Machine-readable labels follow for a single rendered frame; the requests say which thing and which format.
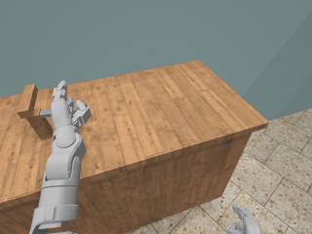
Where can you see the tap lever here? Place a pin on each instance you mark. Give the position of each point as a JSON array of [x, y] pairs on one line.
[[47, 112]]

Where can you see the robot left forearm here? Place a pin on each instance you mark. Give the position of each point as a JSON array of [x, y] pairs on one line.
[[61, 180]]

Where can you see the robot left hand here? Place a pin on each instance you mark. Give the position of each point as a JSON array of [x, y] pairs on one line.
[[62, 112]]

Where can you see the robot right hand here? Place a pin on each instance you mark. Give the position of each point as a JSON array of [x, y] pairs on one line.
[[250, 224]]

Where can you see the counter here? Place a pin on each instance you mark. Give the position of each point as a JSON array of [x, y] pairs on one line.
[[159, 142]]

